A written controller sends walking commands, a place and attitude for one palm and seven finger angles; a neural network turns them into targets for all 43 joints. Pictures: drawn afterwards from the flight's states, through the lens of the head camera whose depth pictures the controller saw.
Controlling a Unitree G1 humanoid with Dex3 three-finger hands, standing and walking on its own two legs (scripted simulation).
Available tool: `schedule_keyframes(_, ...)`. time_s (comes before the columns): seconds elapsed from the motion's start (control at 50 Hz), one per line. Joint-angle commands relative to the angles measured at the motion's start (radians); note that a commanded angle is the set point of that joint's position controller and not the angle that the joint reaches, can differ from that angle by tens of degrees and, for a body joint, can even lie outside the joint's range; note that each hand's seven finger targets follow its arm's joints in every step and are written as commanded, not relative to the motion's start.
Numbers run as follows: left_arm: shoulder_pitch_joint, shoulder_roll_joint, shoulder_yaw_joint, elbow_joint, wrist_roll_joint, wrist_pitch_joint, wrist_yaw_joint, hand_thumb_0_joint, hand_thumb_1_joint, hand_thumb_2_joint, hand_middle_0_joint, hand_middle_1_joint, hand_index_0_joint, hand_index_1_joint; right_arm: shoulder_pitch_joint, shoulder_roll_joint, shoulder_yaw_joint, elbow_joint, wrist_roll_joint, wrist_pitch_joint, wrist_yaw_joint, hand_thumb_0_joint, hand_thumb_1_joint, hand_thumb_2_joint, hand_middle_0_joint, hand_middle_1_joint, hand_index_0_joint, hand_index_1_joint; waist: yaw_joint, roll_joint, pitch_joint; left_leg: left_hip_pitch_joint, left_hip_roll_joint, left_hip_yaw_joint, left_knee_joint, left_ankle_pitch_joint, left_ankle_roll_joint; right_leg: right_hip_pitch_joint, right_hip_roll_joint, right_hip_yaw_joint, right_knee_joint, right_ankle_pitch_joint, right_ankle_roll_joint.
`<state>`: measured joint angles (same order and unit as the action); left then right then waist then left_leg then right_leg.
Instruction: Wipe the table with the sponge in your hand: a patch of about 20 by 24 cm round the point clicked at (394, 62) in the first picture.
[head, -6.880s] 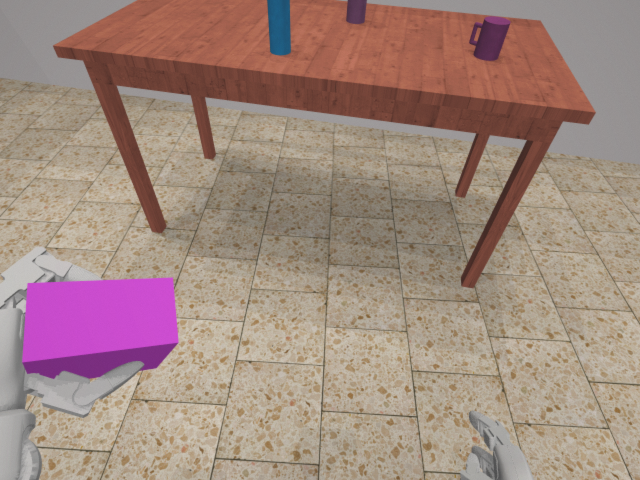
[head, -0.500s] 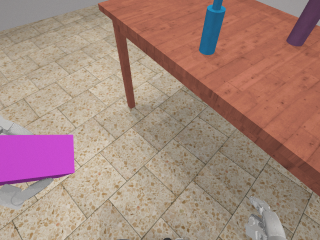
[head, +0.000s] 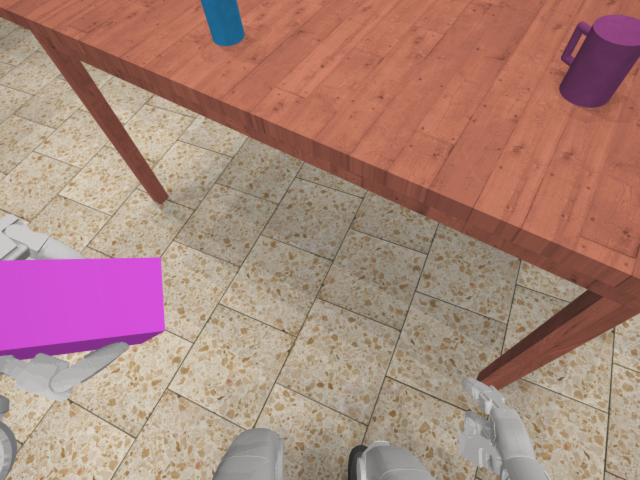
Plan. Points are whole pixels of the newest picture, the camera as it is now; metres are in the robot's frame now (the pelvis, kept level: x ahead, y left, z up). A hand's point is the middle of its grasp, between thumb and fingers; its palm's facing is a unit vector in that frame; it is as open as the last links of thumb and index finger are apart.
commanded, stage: turn to face it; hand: left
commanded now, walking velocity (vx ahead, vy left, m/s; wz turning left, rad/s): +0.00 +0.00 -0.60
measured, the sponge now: (104, 308) +0.25 +0.20 +0.15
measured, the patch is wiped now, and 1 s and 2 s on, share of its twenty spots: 0.00 0.00 0.00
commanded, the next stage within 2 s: take the last steps up to it in 1.44 s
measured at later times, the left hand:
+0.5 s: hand (140, 367) +0.20 +0.14 +0.17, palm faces +0.15 -0.89 -0.44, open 10.2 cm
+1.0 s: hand (388, 413) +0.17 -0.04 +0.19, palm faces -0.22 -0.82 -0.54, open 10.2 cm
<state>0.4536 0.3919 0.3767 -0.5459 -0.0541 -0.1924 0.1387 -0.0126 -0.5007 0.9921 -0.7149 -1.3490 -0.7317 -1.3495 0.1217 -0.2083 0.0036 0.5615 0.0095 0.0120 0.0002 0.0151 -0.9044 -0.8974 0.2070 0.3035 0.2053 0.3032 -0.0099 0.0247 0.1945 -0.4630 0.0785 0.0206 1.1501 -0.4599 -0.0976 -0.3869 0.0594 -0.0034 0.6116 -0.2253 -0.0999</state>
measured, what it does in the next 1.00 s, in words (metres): walks backwards, turning right: left foot, then right foot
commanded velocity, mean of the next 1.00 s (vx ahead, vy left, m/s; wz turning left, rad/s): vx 0.00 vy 0.00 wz -0.60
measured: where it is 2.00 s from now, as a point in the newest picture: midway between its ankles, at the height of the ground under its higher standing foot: outside the picture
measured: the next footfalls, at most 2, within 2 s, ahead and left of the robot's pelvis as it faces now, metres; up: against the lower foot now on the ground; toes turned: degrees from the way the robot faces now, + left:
left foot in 0.44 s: -0.03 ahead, +0.11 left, +0.00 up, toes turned -10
right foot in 0.70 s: -0.08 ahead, -0.22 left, +0.00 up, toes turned -26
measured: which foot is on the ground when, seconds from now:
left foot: up 0.00-0.42, down 0.44-0.70, up 0.72-0.98, down 1.00-1.00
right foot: down 0.00-0.44, up 0.46-0.68, down 0.70-1.00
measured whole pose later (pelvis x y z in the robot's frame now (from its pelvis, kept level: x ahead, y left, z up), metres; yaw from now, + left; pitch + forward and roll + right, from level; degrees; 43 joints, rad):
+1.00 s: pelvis -0.14 -0.10 +0.00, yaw -34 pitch +2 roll +1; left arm 0.58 0.50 0.46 -0.72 -0.06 -0.24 0.14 -0.01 -0.50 0.99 -0.71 -1.36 -0.73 -1.35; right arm 0.15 -0.28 -0.04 0.52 0.01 0.03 0.00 0.01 -0.91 -0.90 0.20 0.30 0.20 0.30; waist -0.03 -0.06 0.12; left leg -0.31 0.02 0.04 0.62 -0.40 -0.06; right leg -0.43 0.12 0.09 0.55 -0.14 -0.07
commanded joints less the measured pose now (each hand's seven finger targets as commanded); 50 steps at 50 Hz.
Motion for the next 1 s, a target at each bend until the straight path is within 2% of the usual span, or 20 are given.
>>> schedule_keyframes(0.0,0.113,0.238,0.249,-0.284,-0.025,-0.097,0.047,0.0,0.1,1.3,-1.2,-1.6,-1.2,-1.6,-0.062,-0.07,-0.037,-0.165,0.004,-0.019,0.001,0.0,-0.9,-0.9,0.2,0.3,0.2,0.3,0.024,-0.074,-0.45,-0.105,-0.001,-0.049,-0.029,0.027,-0.007,0.463,-0.28,0.327,-0.18,0.572,-0.045)
schedule_keyframes(0.1,0.176,0.206,0.234,-0.186,-0.031,-0.081,0.044,0.0,0.1,1.3,-1.2,-1.6,-1.2,-1.6,-0.045,-0.109,-0.068,-0.158,0.011,0.006,-0.003,0.0,-0.9,-0.9,0.2,0.3,0.2,0.3,0.033,-0.074,-0.41,-0.047,-0.027,-0.047,-0.194,-0.008,0.013,0.369,-0.267,0.422,-0.264,0.355,-0.038)
schedule_keyframes(0.18,0.131,0.169,0.178,-0.12,-0.029,-0.06,0.034,0.0,0.1,1.3,-1.2,-1.6,-1.2,-1.6,-0.037,-0.13,-0.07,-0.165,0.017,0.037,-0.003,0.0,-0.9,-0.9,0.2,0.3,0.2,0.3,0.036,-0.121,-0.368,0.01,-0.058,-0.042,-0.26,-0.017,0.029,0.259,-0.233,0.479,-0.364,0.101,0.019)
schedule_keyframes(0.3,-0.052,0.177,0.099,-0.185,-0.004,-0.051,0.031,0.0,0.1,1.3,-1.2,-1.6,-1.2,-1.6,-0.039,-0.148,-0.067,-0.179,0.008,0.068,-0.005,0.0,-0.9,-0.9,0.2,0.3,0.2,0.3,0.046,-0.135,-0.321,0.182,-0.109,-0.001,-0.457,-0.056,0.063,0.1,-0.175,0.507,-0.497,-0.191,0.084)
schedule_keyframes(0.36,-0.102,0.17,0.074,-0.186,0.01,-0.058,0.017,0.0,0.1,1.3,-1.2,-1.6,-1.2,-1.6,0.013,-0.138,-0.07,-0.168,-0.004,0.064,-0.001,0.0,-0.9,-0.9,0.2,0.3,0.2,0.3,0.019,-0.109,-0.317,0.371,-0.121,0.058,-0.666,-0.046,0.1,-0.004,-0.106,0.447,-0.509,-0.213,0.153)
schedule_keyframes(0.38,-0.13,0.172,0.065,-0.199,0.01,-0.065,0.01,0.0,0.1,1.3,-1.2,-1.6,-1.2,-1.6,0.038,-0.141,-0.075,-0.161,-0.006,0.057,-0.003,0.0,-0.9,-0.9,0.2,0.3,0.2,0.3,-0.002,-0.06,-0.319,0.495,-0.079,0.039,-0.779,-0.031,0.134,-0.095,-0.054,0.403,-0.423,-0.203,0.199)
schedule_keyframes(0.4,-0.161,0.204,0.088,-0.226,0.007,-0.082,0.006,0.0,0.1,1.3,-1.2,-1.6,-1.2,-1.6,0.012,-0.155,-0.072,-0.165,-0.017,0.05,-0.009,0.0,-0.9,-0.9,0.2,0.3,0.2,0.3,0.001,0.083,-0.326,0.542,0.058,-0.066,-0.866,0.002,0.187,-0.161,0.012,0.321,-0.205,-0.171,0.212)
schedule_keyframes(0.42,-0.143,0.193,0.104,-0.223,0.012,-0.082,-0.003,0.0,0.1,1.3,-1.2,-1.6,-1.2,-1.6,-0.032,-0.15,-0.07,-0.195,-0.032,0.033,-0.011,0.0,-0.9,-0.9,0.2,0.3,0.2,0.3,0.023,0.261,-0.298,0.463,0.307,-0.282,-0.928,0.015,0.279,-0.243,0.07,0.184,0.24,-0.193,0.196)
schedule_keyframes(0.44,-0.157,0.209,0.12,-0.255,0.029,-0.079,-0.002,0.0,0.1,1.3,-1.2,-1.6,-1.2,-1.6,-0.062,-0.114,-0.067,-0.215,-0.02,0.006,-0.013,0.0,-0.9,-0.9,0.2,0.3,0.2,0.3,0.043,0.228,-0.265,0.302,0.424,-0.28,-0.91,0.125,0.329,-0.237,0.008,0.146,0.563,-0.195,0.176)
schedule_keyframes(0.5,-0.071,0.217,0.171,-0.246,0.008,-0.065,-0.014,0.0,0.1,1.3,-1.2,-1.6,-1.2,-1.6,-0.04,-0.112,-0.076,-0.208,0.005,-0.02,0.004,0.0,-0.9,-0.9,0.2,0.3,0.2,0.3,0.063,0.208,-0.234,0.181,0.334,0.004,-0.862,0.177,0.257,-0.196,-0.059,0.101,0.683,-0.192,0.148)
schedule_keyframes(0.54,-0.02,0.125,0.097,-0.178,0.001,-0.054,-0.005,0.0,0.1,1.3,-1.2,-1.6,-1.2,-1.6,-0.021,-0.106,-0.059,-0.186,0.019,-0.034,0.009,0.0,-0.9,-0.9,0.2,0.3,0.2,0.3,0.05,0.185,-0.125,0.159,0.308,0.048,-0.821,0.256,0.205,-0.147,-0.095,0.035,0.406,-0.222,0.151)
schedule_keyframes(0.64,-0.162,0.122,0.064,-0.152,0.021,-0.052,0.008,0.0,0.1,1.3,-1.2,-1.6,-1.2,-1.6,0.053,-0.155,-0.068,-0.155,0.018,-0.098,-0.002,0.0,-0.9,-0.9,0.2,0.3,0.2,0.3,0.022,0.11,-0.203,0.204,0.22,0.143,-0.523,0.389,0.097,0.19,-0.011,-0.132,-0.067,-0.011,0.167)
schedule_keyframes(0.66,-0.208,0.146,0.072,-0.151,0.03,-0.053,0.012,0.0,0.1,1.3,-1.2,-1.6,-1.2,-1.6,0.057,-0.142,-0.067,-0.146,0.02,-0.104,0.0,0.0,-0.9,-0.9,0.2,0.3,0.2,0.3,0.02,-0.032,-0.236,0.179,0.164,0.153,-0.341,0.322,0.07,0.253,-0.084,-0.028,-0.165,0.121,0.125)
schedule_keyframes(0.68,-0.211,0.199,0.112,-0.145,0.033,-0.057,0.022,0.0,0.1,1.3,-1.2,-1.6,-1.2,-1.6,0.021,-0.11,-0.06,-0.16,0.019,-0.108,-0.004,0.0,-0.9,-0.9,0.2,0.3,0.2,0.3,0.031,-0.291,-0.265,0.011,0.039,0.149,-0.123,-0.038,0.03,0.338,-0.265,0.296,-0.213,0.481,0.02)
schedule_keyframes(0.7,-0.149,0.258,0.173,-0.111,0.033,-0.06,0.033,0.0,0.1,1.3,-1.2,-1.6,-1.2,-1.6,-0.022,-0.114,-0.052,-0.165,0.002,-0.107,-0.008,0.0,-0.9,-0.9,0.2,0.3,0.2,0.3,0.05,-0.359,-0.275,-0.083,-0.006,0.047,0.047,-0.217,0.017,0.28,-0.402,0.514,-0.248,0.619,-0.06)
schedule_keyframes(0.74,-0.099,0.236,0.168,-0.201,0.008,-0.065,0.026,0.0,0.1,1.3,-1.2,-1.6,-1.2,-1.6,-0.034,-0.103,-0.058,-0.169,0.009,-0.077,-0.007,0.0,-0.9,-0.9,0.2,0.3,0.2,0.3,0.048,-0.255,-0.296,-0.036,0.022,-0.075,0.126,-0.109,0.023,0.199,-0.375,0.534,-0.294,0.186,-0.062)
schedule_keyframes(0.8,0.064,0.245,0.236,-0.313,-0.016,-0.102,0.036,0.0,0.1,1.3,-1.2,-1.6,-1.2,-1.6,-0.057,-0.078,-0.022,-0.154,-0.002,-0.031,0.006,0.0,-0.9,-0.9,0.2,0.3,0.2,0.3,0.043,-0.048,-0.421,0.001,0.007,-0.037,-0.103,-0.027,0.017,0.317,-0.288,0.343,-0.2,0.317,-0.074)
schedule_keyframes(0.88,0.109,0.25,0.258,-0.391,-0.018,-0.114,0.042,0.0,0.1,1.3,-1.2,-1.6,-1.2,-1.6,-0.043,-0.101,-0.046,-0.183,0.002,-0.028,0.009,0.0,-0.9,-0.9,0.2,0.3,0.2,0.3,0.043,-0.099,-0.429,0.076,-0.025,-0.005,-0.372,-0.037,0.026,0.3,-0.288,0.41,-0.225,0.29,-0.09)
schedule_keyframes(0.94,0.163,0.214,0.244,-0.315,-0.014,-0.099,0.032,0.0,0.1,1.3,-1.2,-1.6,-1.2,-1.6,-0.009,-0.106,-0.048,-0.164,0.008,-0.026,0.01,0.0,-0.9,-0.9,0.2,0.3,0.2,0.3,0.021,-0.091,-0.391,0.236,-0.026,-0.011,-0.624,0.089,0.043,0.174,-0.235,0.4,-0.194,0.209,-0.036)
schedule_keyframes(0.98,0.145,0.194,0.227,-0.26,-0.016,-0.094,0.023,0.0,0.1,1.3,-1.2,-1.6,-1.2,-1.6,0.008,-0.128,-0.056,-0.164,0.004,-0.019,-0.003,0.0,-0.9,-0.9,0.2,0.3,0.2,0.3,0.005,0.036,-0.332,0.359,0.102,-0.111,-0.79,0.157,0.108,-0.028,-0.108,0.304,-0.041,0.027,0.039)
